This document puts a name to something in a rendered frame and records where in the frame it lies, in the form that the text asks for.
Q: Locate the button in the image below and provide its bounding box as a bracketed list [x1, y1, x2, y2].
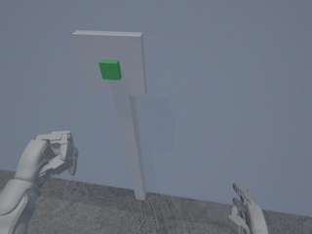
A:
[98, 59, 122, 81]

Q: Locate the left robot hand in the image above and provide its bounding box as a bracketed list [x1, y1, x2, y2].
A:
[15, 131, 79, 188]

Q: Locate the right robot hand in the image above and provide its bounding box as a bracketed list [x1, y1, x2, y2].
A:
[228, 182, 269, 234]

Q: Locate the robot left forearm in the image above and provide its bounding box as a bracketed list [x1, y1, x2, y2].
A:
[0, 178, 41, 234]

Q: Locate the panel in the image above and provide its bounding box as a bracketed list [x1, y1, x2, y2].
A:
[71, 30, 147, 201]

